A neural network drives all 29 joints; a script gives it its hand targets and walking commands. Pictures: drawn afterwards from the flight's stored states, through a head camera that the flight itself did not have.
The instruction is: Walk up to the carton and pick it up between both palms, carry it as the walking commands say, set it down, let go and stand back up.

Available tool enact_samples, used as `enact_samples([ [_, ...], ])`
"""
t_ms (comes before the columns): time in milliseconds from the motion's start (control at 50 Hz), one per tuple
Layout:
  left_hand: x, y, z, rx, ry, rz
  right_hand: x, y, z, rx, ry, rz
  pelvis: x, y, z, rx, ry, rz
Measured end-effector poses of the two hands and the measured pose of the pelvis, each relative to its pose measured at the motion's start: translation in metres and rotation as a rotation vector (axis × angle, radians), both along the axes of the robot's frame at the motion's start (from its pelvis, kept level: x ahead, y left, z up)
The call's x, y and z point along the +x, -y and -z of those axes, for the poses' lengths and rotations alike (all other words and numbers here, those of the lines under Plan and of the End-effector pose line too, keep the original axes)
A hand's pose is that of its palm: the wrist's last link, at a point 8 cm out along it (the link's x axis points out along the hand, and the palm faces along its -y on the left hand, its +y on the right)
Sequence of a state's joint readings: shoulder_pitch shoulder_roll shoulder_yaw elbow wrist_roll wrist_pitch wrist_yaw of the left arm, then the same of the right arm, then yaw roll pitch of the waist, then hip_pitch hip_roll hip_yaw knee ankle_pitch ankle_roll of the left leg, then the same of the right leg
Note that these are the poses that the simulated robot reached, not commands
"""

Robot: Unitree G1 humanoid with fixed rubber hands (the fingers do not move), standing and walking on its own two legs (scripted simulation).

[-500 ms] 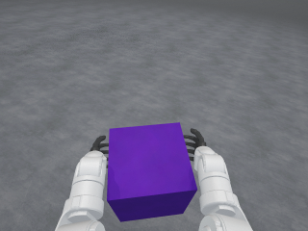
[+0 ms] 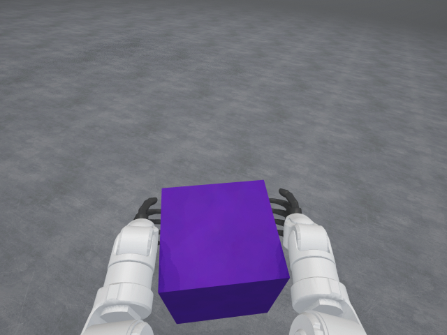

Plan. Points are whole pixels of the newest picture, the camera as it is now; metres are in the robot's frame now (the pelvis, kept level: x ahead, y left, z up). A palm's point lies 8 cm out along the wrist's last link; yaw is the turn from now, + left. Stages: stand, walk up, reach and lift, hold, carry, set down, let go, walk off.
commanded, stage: reach and lift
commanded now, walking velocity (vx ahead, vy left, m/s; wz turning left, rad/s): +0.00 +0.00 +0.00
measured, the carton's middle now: (218, 254) +0.32 +0.00 -0.04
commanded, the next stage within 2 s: hold in 0.82 s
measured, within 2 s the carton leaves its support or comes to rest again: neither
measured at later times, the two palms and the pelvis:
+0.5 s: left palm (137, 235) +0.30 +0.15 +0.06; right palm (292, 234) +0.29 -0.14 +0.07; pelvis -0.01 +0.01 +0.00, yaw +0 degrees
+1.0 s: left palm (135, 234) +0.30 +0.16 +0.06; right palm (292, 238) +0.29 -0.14 +0.07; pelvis -0.01 +0.01 +0.00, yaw +0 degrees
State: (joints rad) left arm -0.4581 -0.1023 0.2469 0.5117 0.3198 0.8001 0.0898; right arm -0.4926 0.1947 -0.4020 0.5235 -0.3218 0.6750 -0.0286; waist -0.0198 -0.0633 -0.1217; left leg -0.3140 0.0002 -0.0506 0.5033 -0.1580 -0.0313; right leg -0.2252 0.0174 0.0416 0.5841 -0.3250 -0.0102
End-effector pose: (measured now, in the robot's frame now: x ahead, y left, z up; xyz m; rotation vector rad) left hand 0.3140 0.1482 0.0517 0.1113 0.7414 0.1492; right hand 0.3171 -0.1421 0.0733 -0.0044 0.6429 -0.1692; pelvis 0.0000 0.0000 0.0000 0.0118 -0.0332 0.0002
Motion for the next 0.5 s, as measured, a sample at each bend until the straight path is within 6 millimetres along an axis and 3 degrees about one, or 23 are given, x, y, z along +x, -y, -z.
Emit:
enact_samples([
  [500,-0.013,-0.005,-0.005,-0.005,0.022,0.009,-0.022,-0.004,0.003,-0.006,-0.013,0.008,-0.012,-0.008,0.0,-0.008,0.017,0.0],
])
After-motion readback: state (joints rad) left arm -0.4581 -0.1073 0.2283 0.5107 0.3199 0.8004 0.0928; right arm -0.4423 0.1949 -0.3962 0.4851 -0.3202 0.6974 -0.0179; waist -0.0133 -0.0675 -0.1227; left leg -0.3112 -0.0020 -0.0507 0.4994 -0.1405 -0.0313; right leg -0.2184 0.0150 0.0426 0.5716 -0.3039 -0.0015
